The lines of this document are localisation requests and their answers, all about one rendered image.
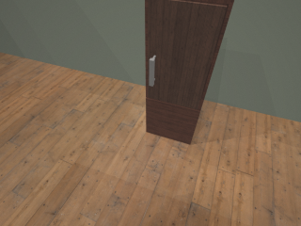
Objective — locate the cupboard door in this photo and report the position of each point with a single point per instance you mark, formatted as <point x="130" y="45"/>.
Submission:
<point x="182" y="35"/>

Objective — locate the handle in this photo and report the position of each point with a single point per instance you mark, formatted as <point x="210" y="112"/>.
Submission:
<point x="152" y="71"/>

